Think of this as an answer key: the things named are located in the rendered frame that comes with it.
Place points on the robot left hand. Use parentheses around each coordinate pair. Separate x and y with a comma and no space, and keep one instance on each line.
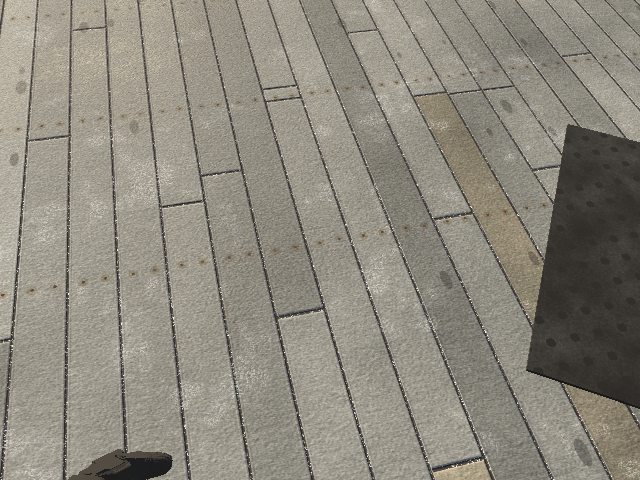
(118,465)

